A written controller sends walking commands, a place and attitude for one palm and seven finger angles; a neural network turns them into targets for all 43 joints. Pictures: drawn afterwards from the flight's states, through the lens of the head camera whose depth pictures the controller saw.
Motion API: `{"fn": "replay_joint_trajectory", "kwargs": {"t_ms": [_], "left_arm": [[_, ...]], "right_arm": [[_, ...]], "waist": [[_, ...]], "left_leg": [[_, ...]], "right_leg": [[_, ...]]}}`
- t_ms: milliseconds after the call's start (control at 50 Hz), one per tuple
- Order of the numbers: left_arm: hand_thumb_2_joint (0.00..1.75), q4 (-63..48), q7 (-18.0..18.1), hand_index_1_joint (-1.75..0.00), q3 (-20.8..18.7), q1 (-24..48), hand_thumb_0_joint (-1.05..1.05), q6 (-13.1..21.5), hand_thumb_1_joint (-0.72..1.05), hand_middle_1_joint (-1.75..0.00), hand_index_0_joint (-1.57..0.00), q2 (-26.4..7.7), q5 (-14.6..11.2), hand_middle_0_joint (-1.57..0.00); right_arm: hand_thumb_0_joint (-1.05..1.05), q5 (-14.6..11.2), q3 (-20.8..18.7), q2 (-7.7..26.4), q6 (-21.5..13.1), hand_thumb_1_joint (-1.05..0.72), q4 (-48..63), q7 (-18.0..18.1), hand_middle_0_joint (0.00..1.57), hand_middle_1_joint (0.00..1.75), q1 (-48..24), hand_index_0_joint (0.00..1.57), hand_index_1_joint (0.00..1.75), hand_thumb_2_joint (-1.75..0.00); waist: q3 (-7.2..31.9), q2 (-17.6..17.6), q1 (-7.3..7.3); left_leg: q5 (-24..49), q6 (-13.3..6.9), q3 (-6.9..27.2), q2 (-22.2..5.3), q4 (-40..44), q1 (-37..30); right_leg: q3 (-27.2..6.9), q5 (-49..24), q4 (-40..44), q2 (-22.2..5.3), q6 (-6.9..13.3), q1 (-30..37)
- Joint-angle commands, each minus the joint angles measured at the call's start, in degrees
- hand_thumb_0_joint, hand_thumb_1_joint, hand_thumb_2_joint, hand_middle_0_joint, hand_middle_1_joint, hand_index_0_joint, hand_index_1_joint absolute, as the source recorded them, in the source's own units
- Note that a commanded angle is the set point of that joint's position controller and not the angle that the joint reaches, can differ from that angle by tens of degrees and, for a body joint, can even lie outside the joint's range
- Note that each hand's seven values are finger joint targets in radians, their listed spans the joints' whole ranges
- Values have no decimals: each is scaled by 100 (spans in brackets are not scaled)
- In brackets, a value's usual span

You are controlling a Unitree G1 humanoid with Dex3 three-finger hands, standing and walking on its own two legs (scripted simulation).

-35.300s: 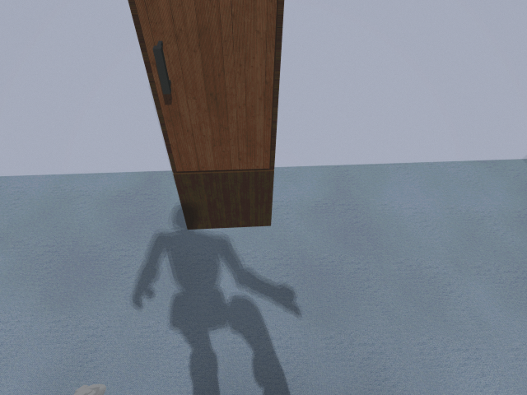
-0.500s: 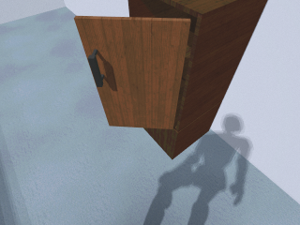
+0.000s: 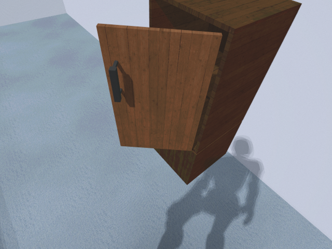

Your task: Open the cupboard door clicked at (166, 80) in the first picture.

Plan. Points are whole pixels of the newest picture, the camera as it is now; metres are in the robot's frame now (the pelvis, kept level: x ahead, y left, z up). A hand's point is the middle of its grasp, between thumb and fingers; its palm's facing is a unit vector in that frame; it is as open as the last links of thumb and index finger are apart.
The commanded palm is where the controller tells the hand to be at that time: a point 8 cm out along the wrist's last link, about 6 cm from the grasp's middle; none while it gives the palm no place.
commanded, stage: come to a stop and stand still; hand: left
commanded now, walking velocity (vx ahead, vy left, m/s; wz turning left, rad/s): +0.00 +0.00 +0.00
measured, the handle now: (116, 81) +0.60 +0.21 +0.05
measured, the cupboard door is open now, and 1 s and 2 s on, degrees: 48 48 48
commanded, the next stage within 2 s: look again from close up in 0.02 s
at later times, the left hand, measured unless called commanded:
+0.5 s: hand out of the picture -0.01 +0.17 -0.17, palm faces +0.00 -0.97 -0.25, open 7.4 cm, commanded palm none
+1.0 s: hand out of the picture -0.02 +0.12 -0.19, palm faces +0.07 -0.99 -0.16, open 7.4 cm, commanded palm none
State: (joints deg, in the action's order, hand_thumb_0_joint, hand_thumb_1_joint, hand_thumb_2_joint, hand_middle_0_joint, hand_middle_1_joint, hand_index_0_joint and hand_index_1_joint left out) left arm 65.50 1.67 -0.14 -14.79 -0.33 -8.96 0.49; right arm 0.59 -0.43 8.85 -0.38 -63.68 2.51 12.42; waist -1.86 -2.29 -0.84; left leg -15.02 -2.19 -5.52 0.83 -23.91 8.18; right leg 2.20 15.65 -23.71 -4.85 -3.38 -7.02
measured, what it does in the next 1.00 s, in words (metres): stands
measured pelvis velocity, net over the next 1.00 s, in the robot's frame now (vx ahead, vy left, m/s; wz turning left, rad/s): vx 0.01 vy -0.04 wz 0.02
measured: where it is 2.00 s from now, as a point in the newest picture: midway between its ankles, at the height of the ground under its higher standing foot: outside the picture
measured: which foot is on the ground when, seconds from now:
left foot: down 0.00-1.00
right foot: down 0.00-1.00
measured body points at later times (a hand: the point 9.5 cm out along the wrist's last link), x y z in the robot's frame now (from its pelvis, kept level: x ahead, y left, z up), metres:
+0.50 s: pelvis -0.02 -0.02 -0.01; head -0.01 -0.05 +0.44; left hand -0.01 +0.22 -0.15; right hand -0.02 -0.23 -0.18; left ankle -0.02 +0.09 -0.74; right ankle -0.03 -0.15 -0.74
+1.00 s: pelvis +0.01 -0.04 -0.01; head +0.02 -0.03 +0.44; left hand -0.03 +0.18 -0.17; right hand +0.01 -0.27 -0.17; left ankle -0.02 +0.09 -0.74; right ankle -0.03 -0.15 -0.74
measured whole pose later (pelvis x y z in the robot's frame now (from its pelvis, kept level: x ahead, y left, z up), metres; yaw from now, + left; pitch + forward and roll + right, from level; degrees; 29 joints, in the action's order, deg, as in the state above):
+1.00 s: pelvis +0.01 -0.04 -0.01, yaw +1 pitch +0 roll +0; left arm 63.0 0.8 -0.6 -19.9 0.9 -8.1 1.1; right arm 1.2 -0.4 9.4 -0.2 -63.2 0.7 17.5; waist -0.9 -0.4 -1.2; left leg -19.8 0.4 -3.0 -3.1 -32.8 12.8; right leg 4.2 20.5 -30.8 -1.2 0.5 -10.3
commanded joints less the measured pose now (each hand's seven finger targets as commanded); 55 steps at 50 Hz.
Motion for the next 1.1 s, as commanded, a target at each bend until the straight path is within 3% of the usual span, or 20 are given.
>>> {"fn": "replay_joint_trajectory", "kwargs": {"t_ms": [0,80,100,120,160,180,220,260,340,500,720,780,820,860,900,940,980,1020,1040,1080], "left_arm": [[90,-122,27,-30,-93,-414,0,44,90,-30,-20,-477,20,-20],[90,-112,35,-30,-90,-460,0,45,90,-30,-20,-464,13,-20],[90,-97,281,-30,0,-625,0,220,90,-30,-20,-626,131,-20],[90,-345,247,-30,-64,-546,0,231,90,-30,-20,-783,67,-20],[90,-361,159,-30,-9,-532,0,178,90,-30,-20,-610,43,-20],[90,-397,137,-30,-16,-476,0,200,90,-30,-20,-599,41,-20],[90,-410,118,-30,-17,-466,0,182,90,-30,-20,-549,21,-20],[90,-397,103,-30,8,-426,0,164,90,-30,-20,-512,15,-20],[90,-427,64,-30,14,-320,0,136,90,-30,-20,-574,22,-20],[90,-464,36,-30,-8,-385,0,150,90,-30,-20,-667,23,-20],[90,-383,24,-30,-35,-444,0,210,90,-30,-20,-684,21,-20],[90,-366,0,-30,-84,-570,0,187,90,-30,-20,-726,59,-20],[90,-369,-23,-30,-139,-663,0,161,90,-30,-20,-834,68,-20],[90,-405,-26,-30,-206,-735,0,162,90,-30,-20,-914,71,-20],[90,-451,-20,-30,-256,-775,0,176,90,-30,-20,-916,92,-20],[90,-503,-27,-30,-289,-707,0,200,90,-30,-20,-884,98,-20],[90,-566,-49,-30,-280,-573,0,171,90,-30,-20,-701,109,-20],[90,-668,-71,-30,-233,-432,0,174,90,-30,-20,-403,111,-20],[90,-747,-66,-30,-200,-264,0,192,90,-30,-20,-312,122,-20],[90,-865,-80,-30,-199,13,0,230,90,-30,-20,-291,98,-20]], "right_arm": [[0,4,-68,630,-77,-90,46,9,20,30,469,20,30,-90],[0,0,-63,582,-77,-90,-14,10,20,30,564,20,30,-90],[0,-71,-51,854,-181,-90,408,-88,20,30,334,20,30,-90],[0,20,-64,701,-195,-90,473,-116,20,30,684,20,30,-90],[0,31,-30,723,-213,-90,498,-96,20,30,757,20,30,-90],[0,46,-24,674,-226,-90,522,-94,20,30,783,20,30,-90],[0,22,-33,709,-208,-90,581,-69,20,30,810,20,30,-90],[0,5,-26,667,-180,-90,599,-71,20,30,781,20,30,-90],[0,10,-12,599,-123,-90,552,-122,20,30,717,20,30,-90],[0,24,17,559,-110,-90,389,-147,20,30,727,20,30,-90],[0,10,19,497,-131,-90,213,-108,20,30,637,20,30,-90],[0,33,6,467,-79,-90,176,-140,20,30,670,20,30,-90],[0,55,0,415,-41,-90,237,-179,20,30,599,20,30,-90],[0,63,-14,384,-37,-90,288,-194,20,30,584,20,30,-90],[0,69,-33,359,-55,-90,330,-201,20,30,611,20,30,-90],[0,62,-17,328,-125,-90,298,-194,20,30,807,20,30,-90],[0,58,-35,472,-192,-90,173,-175,20,30,1218,20,30,-90],[0,84,-109,854,-219,-90,49,-117,20,30,1609,20,30,-90],[0,87,-135,887,-214,-90,32,-77,20,30,1762,20,30,-90],[0,100,-104,756,-236,-90,85,-54,20,30,1766,20,30,-90]], "waist": [[-190,279,22],[-238,323,11],[-289,599,33],[212,852,123],[399,1120,97],[557,1284,76],[541,893,89],[202,310,86],[-445,-36,100],[-386,-24,84],[-69,141,77],[-213,-2,17],[-512,-237,-34],[-643,-502,-52],[-721,-455,-44],[-555,-226,56],[-421,431,176],[-269,1671,253],[-330,1903,320],[-343,1414,333]], "left_leg": [[1724,87,671,-717,511,-16],[1611,77,668,-700,537,-9],[3652,231,660,-809,-555,248],[2658,216,718,-727,-378,194],[2313,36,834,-856,-108,145],[2714,-23,867,-866,-149,38],[2740,-87,847,-889,-168,-16],[1842,-91,792,-792,-116,248],[474,-38,725,-648,222,615],[170,16,572,-574,314,502],[735,106,444,-623,131,256],[-193,109,293,-482,-111,483],[-622,151,108,-301,-503,905],[-630,147,31,-284,-924,1135],[-613,131,30,-307,-1119,1207],[-355,117,61,-313,-660,820],[396,-6,349,-516,-208,196],[1249,-533,1351,-1370,270,-316],[1889,-827,1707,-1617,413,-593],[2899,-1174,1838,-1804,264,-822]], "right_leg": [[-195,-942,282,-213,354,-182],[-197,-899,326,-205,359,-157],[-432,-2285,50,-314,332,-510],[-237,-1294,-328,-287,516,-136],[-100,-270,-385,-40,535,-315],[-27,-438,-508,4,523,-243],[5,-407,-520,43,499,-268],[-87,-485,-337,-37,502,-372],[-238,-145,-126,-92,477,-713],[-425,189,121,-143,509,-845],[-479,-768,174,-196,551,-609],[-665,458,357,-247,667,-616],[-1056,1393,756,-484,822,-719],[-1392,1633,1054,-777,1014,-754],[-1460,1349,1046,-917,1141,-762],[-1120,504,562,-790,1121,-773],[-355,390,-290,-195,857,-1026],[516,1023,-1617,401,601,-1641],[543,1691,-2186,500,582,-2159],[313,2119,-2713,316,656,-2578]]}}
